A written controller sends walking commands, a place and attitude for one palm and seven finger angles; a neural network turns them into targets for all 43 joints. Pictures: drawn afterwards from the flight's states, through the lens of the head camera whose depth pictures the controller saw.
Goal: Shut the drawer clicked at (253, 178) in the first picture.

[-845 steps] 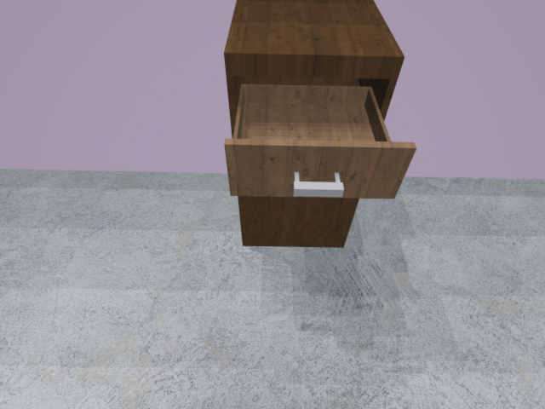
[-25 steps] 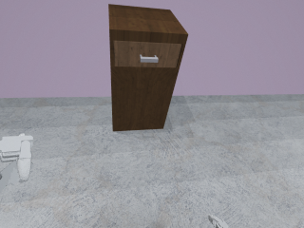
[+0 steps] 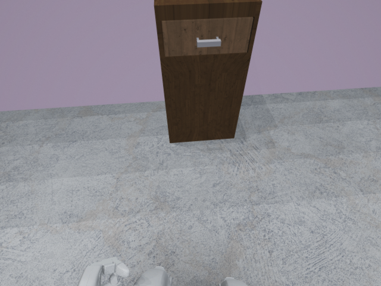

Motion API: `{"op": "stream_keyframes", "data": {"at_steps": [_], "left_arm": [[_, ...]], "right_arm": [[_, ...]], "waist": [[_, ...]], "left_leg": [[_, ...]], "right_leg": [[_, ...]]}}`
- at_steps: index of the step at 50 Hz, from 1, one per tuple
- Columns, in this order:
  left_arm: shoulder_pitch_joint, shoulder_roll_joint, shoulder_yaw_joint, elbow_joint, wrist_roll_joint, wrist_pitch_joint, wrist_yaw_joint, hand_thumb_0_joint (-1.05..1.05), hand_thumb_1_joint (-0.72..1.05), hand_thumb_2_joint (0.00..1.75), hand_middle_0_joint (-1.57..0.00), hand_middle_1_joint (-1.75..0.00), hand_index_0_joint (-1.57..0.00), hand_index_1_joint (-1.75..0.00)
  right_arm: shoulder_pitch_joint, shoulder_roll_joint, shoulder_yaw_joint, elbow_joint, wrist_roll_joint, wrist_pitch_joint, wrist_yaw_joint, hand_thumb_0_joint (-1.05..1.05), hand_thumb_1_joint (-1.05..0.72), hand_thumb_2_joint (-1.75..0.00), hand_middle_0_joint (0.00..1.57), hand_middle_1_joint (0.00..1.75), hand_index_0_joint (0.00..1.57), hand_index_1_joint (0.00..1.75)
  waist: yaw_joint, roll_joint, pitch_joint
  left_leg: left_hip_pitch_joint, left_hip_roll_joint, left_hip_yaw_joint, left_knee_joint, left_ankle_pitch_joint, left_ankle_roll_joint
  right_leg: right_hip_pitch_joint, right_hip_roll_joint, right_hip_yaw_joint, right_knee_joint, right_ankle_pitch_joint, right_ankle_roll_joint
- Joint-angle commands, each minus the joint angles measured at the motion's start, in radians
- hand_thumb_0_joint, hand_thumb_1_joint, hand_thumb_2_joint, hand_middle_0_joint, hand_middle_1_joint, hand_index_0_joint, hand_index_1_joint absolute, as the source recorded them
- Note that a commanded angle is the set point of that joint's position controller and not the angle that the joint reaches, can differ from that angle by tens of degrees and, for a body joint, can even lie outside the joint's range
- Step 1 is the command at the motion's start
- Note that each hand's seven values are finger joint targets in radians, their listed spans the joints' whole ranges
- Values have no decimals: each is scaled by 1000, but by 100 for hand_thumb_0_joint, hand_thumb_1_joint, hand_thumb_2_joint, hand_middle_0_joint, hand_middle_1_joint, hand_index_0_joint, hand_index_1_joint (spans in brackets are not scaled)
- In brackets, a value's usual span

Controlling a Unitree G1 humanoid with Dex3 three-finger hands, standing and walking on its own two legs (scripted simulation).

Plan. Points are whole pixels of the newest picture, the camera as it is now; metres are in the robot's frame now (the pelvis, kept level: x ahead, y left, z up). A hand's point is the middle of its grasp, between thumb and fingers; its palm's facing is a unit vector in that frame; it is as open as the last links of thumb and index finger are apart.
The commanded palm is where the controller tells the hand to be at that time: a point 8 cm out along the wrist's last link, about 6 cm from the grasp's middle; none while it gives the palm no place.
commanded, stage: let the arm hang, fingers relaxed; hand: left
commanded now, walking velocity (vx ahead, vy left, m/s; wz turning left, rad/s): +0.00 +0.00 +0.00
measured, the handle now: (208, 41) +1.10 -0.02 -0.01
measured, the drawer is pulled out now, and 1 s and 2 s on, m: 0.00 0.00 0.00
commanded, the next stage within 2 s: look to check the result in 0.80 s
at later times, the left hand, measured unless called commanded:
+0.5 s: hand out of the picture +0.05 +0.20 -0.13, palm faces +0.07 -0.97 -0.22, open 7.0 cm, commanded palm none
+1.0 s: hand out of the picture +0.04 +0.18 -0.13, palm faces +0.05 -0.97 -0.22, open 7.3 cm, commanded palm none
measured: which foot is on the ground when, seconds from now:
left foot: up 0.00-0.18, down 0.20-1.00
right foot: down 0.00-1.00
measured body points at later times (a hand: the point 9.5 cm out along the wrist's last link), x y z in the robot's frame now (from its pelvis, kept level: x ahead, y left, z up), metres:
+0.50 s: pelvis +0.01 +0.02 +0.04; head +0.04 +0.00 +0.49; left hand +0.05 +0.25 -0.11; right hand +0.01 -0.18 -0.13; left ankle -0.05 +0.11 -0.70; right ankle +0.07 -0.11 -0.70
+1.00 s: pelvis +0.02 +0.00 +0.04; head +0.03 -0.01 +0.49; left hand +0.04 +0.23 -0.11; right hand -0.02 -0.21 -0.13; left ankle -0.05 +0.11 -0.70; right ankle +0.07 -0.11 -0.70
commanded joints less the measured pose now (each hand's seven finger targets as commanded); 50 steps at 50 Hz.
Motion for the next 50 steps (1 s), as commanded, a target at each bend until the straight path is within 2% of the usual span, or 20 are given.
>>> {"op": "stream_keyframes", "data": {"at_steps": [1,2,3,4,6,8,9,10,11,12,13,15,17,18,20,24,28,39,45,50], "left_arm": [[-183,283,80,-34,44,17,12,0,90,90,-76,-91,-76,-91],[-186,196,53,-10,47,1,23,0,90,90,-72,-86,-72,-86],[-179,172,40,30,45,-7,28,0,90,90,-68,-82,-68,-82],[-153,174,40,68,44,-7,28,0,90,90,-64,-78,-64,-78],[-96,189,47,137,47,4,26,0,90,90,-56,-69,-56,-69],[-38,170,42,200,29,11,19,0,90,90,-48,-60,-48,-60],[6,129,34,216,16,12,13,0,90,90,-44,-56,-44,-56],[12,109,23,223,9,0,3,0,90,90,-40,-52,-40,-52],[-29,129,19,225,8,-6,0,0,90,90,-36,-47,-36,-47],[-23,122,20,220,5,-14,-4,0,90,90,-32,-43,-32,-43],[-55,123,19,270,18,-11,0,0,90,90,-28,-39,-28,-39],[-34,138,16,302,9,-18,6,0,90,90,-20,-30,-20,-30],[-6,151,11,355,6,-24,12,0,90,90,-20,-30,-20,-30],[-12,149,11,372,6,-25,15,0,90,90,-20,-30,-20,-30],[-14,140,5,400,6,-26,19,0,90,90,-20,-30,-20,-30],[-20,111,-1,438,10,-20,22,0,90,90,-20,-30,-20,-30],[-23,102,-2,471,12,-20,23,0,90,90,-20,-30,-20,-30],[-20,106,2,516,10,-32,24,0,90,90,-20,-30,-20,-30],[-16,110,3,533,11,-34,26,0,90,90,-20,-30,-20,-30],[-28,116,4,538,10,-33,25,0,90,90,-20,-30,-20,-30]], "right_arm": [[86,-93,-71,-76,-14,18,-1,0,-90,-90,20,30,20,30],[83,-76,-68,-44,-10,8,-3,0,-90,-90,20,30,20,30],[88,-79,-63,-22,-7,-4,-2,0,-90,-90,20,30,20,30],[93,-59,-60,-7,-1,-8,0,0,-90,-90,20,30,20,30],[95,-15,-50,17,12,-15,1,0,-90,-90,20,30,20,30],[192,8,-38,80,12,-32,-3,0,-90,-90,20,30,20,30],[204,-32,-38,87,3,-47,-10,0,-90,-90,20,30,20,30],[128,-78,-45,61,-5,-56,-26,0,-90,-90,20,30,20,30],[82,-83,-38,47,-14,-57,-39,0,-90,-90,20,30,20,30],[75,-100,-40,46,-17,-56,-50,0,-90,-90,20,30,20,30],[89,-58,-27,87,-2,-74,-45,0,-90,-90,20,30,20,30],[102,-37,-18,116,15,-77,-45,0,-90,-90,20,30,20,30],[106,-20,-13,137,23,-80,-47,0,-90,-90,20,30,20,30],[118,-16,-14,148,24,-76,-48,0,-90,-90,20,30,20,30],[125,-16,-16,171,28,-72,-47,0,-90,-90,20,30,20,30],[116,7,-12,210,25,-64,-46,0,-90,-90,20,30,20,30],[118,18,-8,244,23,-61,-45,0,-90,-90,20,30,20,30],[132,11,-7,286,25,-66,-48,0,-90,-90,20,30,20,30],[139,10,-8,299,27,-67,-50,0,-90,-90,20,30,20,30],[149,8,-8,310,26,-63,-48,0,-90,-90,20,30,20,30]], "waist": [[-120,-134,-115],[-111,-139,-21],[-103,-111,-28],[-85,-79,-42],[-40,-124,-42],[-40,-56,-60],[-22,139,-56],[4,286,-11],[3,206,19],[23,48,-60],[9,127,-72],[12,158,-84],[13,126,-64],[7,60,-65],[2,-2,-56],[-3,29,13],[-5,34,58],[-11,23,15],[-9,25,29],[-11,25,56]], "left_leg": [[123,-27,-8,516,94,-38],[60,18,-23,478,113,-19],[78,49,-29,363,107,-7],[121,51,-2,196,57,2],[198,47,13,-157,-71,24],[373,20,34,-532,35,41],[371,143,-172,-652,88,90],[341,286,-329,-681,163,150],[277,330,-328,-669,293,188],[277,285,-211,-576,495,149],[291,204,-169,-565,651,104],[327,161,-90,-550,731,60],[338,130,-51,-552,628,42],[345,128,-44,-551,587,39],[371,124,-35,-559,526,38],[362,122,-33,-602,351,47],[341,121,-32,-624,277,51],[384,123,-9,-620,310,42],[390,123,-7,-617,328,39],[368,122,-10,-630,252,40]], "right_leg": [[-205,-273,466,-716,-544,-98],[-185,-241,417,-668,-464,-109],[-115,-229,333,-619,-348,-118],[-53,-205,247,-588,-242,-120],[61,-180,194,-533,-123,-122],[96,-114,132,-402,-100,-73],[61,-30,66,-253,-67,-24],[-6,20,1,-170,23,15],[50,14,-17,-176,53,16],[188,33,-30,-232,164,9],[242,17,-24,-247,301,6],[326,7,12,-280,441,-12],[362,-37,24,-310,530,-25],[372,-37,32,-316,548,-29],[364,-39,36,-333,548,-32],[323,-32,51,-391,403,-21],[311,-28,59,-419,348,-20],[340,-34,73,-432,421,-30],[338,-37,73,-433,448,-33],[327,-32,84,-462,352,-34]]}}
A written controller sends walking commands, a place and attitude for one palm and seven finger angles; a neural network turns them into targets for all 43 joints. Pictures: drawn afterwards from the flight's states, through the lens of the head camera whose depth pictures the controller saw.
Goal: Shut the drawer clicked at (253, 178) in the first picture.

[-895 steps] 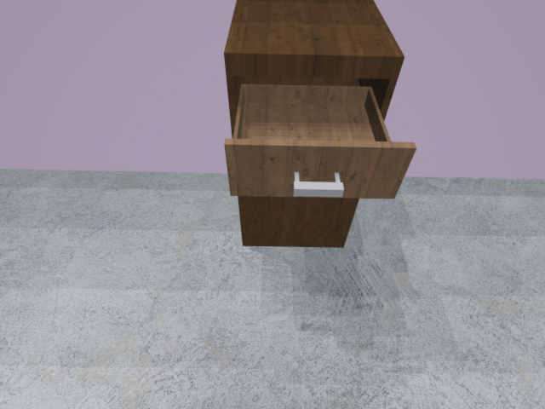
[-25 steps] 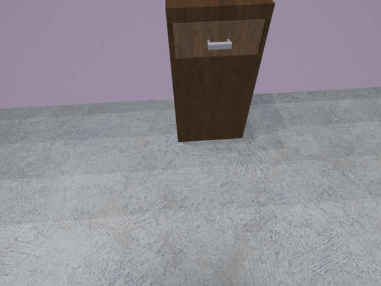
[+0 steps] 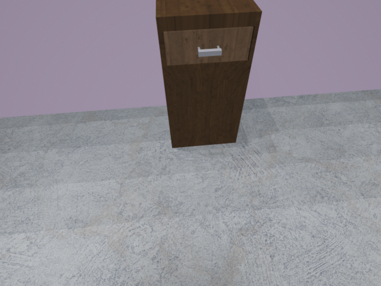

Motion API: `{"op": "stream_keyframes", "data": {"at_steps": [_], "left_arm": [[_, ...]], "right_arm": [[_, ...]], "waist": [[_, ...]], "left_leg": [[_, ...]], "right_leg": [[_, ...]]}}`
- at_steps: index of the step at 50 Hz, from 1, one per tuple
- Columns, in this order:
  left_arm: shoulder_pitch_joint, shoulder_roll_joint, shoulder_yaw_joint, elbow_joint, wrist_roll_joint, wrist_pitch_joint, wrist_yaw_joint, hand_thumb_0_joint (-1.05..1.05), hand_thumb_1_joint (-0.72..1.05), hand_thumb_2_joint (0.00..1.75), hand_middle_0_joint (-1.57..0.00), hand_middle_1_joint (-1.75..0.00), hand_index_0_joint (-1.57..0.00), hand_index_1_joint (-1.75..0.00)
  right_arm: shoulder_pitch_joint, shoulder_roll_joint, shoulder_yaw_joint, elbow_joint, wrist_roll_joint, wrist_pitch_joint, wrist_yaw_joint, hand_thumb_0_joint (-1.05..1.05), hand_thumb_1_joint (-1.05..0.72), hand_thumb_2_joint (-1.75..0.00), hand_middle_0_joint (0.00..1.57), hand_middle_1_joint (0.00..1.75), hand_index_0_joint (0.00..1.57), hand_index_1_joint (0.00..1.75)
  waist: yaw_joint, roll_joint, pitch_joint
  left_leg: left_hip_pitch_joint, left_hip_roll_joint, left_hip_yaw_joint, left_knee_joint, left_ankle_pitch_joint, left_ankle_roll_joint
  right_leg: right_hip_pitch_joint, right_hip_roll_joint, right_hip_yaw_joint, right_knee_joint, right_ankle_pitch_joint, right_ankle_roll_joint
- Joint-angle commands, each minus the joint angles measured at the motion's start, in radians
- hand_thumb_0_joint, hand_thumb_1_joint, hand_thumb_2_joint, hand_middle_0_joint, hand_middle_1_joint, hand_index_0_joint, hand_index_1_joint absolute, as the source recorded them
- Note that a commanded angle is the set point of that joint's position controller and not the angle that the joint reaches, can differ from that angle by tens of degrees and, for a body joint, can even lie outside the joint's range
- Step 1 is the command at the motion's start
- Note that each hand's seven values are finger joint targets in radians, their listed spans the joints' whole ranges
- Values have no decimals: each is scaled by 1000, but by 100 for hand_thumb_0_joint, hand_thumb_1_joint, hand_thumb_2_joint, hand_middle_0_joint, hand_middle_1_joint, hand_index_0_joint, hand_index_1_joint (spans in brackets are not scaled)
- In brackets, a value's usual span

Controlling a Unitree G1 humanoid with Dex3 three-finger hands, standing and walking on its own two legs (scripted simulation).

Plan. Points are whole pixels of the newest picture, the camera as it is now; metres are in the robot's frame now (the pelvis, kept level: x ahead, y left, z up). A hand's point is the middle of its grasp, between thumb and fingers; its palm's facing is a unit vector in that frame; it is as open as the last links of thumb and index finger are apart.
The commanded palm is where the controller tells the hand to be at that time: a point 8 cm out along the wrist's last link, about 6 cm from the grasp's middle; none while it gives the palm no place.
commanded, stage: look to check the result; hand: left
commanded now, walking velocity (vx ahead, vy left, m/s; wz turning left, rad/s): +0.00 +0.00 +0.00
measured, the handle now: (209, 50) +1.08 -0.04 -0.05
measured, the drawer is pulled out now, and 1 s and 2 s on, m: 0.00 0.00 0.00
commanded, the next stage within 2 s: stand and wait in 0.42 s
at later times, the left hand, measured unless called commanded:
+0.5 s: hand out of the picture +0.02 +0.18 -0.17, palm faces +0.03 -0.98 -0.21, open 7.3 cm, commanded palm none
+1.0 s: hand out of the picture +0.05 +0.20 -0.17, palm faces +0.03 -0.97 -0.24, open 7.4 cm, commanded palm none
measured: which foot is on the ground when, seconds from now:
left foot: down 0.00-1.00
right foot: down 0.00-1.00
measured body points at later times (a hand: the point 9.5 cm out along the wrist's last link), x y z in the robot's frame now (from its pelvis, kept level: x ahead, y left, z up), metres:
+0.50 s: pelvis +0.00 +0.00 +0.00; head +0.01 -0.01 +0.45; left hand +0.02 +0.23 -0.15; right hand -0.04 -0.22 -0.16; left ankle -0.07 +0.11 -0.74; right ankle +0.05 -0.11 -0.74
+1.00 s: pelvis +0.00 +0.01 +0.00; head +0.02 +0.00 +0.45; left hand +0.05 +0.26 -0.15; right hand +0.00 -0.23 -0.16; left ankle -0.07 +0.11 -0.74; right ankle +0.05 -0.11 -0.74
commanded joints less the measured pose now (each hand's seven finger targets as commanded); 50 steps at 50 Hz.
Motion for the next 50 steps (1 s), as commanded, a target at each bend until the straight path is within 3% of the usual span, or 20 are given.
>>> {"op": "stream_keyframes", "data": {"at_steps": [1,20,28,40,50], "left_arm": [[35,109,20,-33,3,-15,0,0,90,90,-20,-30,-20,-30],[22,131,29,-32,4,-18,-1,0,90,90,-20,-30,-20,-30],[9,140,32,-33,4,-18,-4,0,90,90,-20,-30,-20,-30],[-14,166,36,-38,5,-23,-6,0,90,90,-20,-30,-20,-30],[-51,195,38,-47,6,-21,-9,0,90,90,-20,-30,-20,-30]], "right_arm": [[113,-78,-17,-3,2,-10,-7,0,-90,-90,20,30,20,30],[109,-104,-25,-6,2,-12,-6,0,-90,-90,20,30,20,30],[89,-120,-26,-9,0,-15,-6,0,-90,-90,20,30,20,30],[49,-156,-32,-21,3,-22,-9,0,-90,-90,20,30,20,30],[5,-191,-36,-28,1,-22,-6,0,-90,-90,20,30,20,30]], "waist": [[1,-30,33],[-1,-39,34],[2,-14,34],[1,-24,-9],[2,-19,-5]], "left_leg": [[-140,90,-49,-92,119,34],[-145,90,-55,-90,90,36],[-152,96,-64,-101,95,36],[-114,104,-69,-89,220,33],[-111,110,-78,-105,208,34]], "right_leg": [[84,-88,91,-83,73,-31],[78,-89,101,-104,26,-35],[87,-90,94,-100,34,-33],[120,-102,75,-63,192,-36],[119,-101,73,-69,164,-33]]}}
